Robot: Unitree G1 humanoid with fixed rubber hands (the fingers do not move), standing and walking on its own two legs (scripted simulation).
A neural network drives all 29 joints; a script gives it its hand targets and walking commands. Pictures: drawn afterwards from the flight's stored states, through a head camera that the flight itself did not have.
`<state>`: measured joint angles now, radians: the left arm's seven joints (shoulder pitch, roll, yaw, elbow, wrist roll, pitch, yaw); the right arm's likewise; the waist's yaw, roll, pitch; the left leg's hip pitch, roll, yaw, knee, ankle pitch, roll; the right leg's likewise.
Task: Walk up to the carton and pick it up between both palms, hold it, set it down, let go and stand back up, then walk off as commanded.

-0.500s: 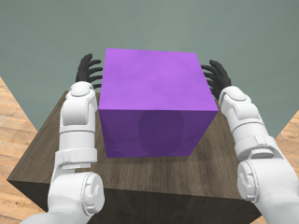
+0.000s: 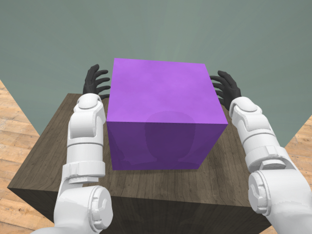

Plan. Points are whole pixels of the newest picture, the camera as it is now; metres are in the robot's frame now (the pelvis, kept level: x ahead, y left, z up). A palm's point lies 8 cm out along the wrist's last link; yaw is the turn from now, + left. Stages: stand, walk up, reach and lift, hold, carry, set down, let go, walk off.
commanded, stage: set down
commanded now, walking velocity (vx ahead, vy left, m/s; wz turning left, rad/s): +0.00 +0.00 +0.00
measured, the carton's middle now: (158, 116) +0.42 +0.00 +0.09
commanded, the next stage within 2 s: none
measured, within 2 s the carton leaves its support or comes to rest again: neither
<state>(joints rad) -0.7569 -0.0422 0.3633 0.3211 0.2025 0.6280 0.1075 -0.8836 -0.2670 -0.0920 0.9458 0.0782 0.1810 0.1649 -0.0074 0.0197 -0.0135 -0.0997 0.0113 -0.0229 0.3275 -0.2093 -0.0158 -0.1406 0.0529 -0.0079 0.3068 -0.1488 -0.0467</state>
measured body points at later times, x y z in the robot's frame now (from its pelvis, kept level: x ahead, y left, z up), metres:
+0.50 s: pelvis +0.00 +0.00 +0.00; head +0.01 -0.01 +0.45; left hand +0.41 +0.16 +0.16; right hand +0.43 -0.19 +0.13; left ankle -0.02 +0.13 -0.75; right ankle +0.01 -0.09 -0.75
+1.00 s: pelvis +0.00 +0.00 +0.00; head +0.01 -0.01 +0.45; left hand +0.40 +0.17 +0.15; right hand +0.43 -0.19 +0.13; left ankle -0.02 +0.13 -0.75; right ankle +0.01 -0.09 -0.75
